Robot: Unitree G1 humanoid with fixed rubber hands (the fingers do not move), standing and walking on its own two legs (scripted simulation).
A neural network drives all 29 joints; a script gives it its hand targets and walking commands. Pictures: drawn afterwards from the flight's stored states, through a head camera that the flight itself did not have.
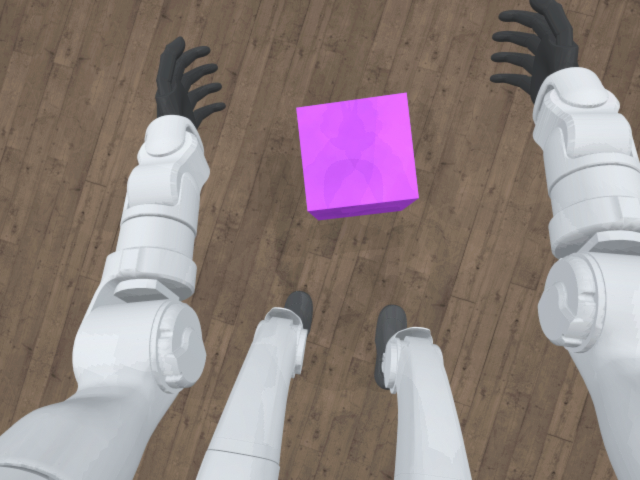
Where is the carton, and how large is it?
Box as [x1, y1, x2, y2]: [296, 93, 418, 219]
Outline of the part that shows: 406,93 296,108 307,210 317,219 401,210 418,197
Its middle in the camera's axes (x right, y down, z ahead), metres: +0.08 -0.17 +0.86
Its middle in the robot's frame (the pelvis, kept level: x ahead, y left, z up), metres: +0.53 +0.03 -0.53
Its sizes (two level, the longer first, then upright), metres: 0.210 0.200 0.250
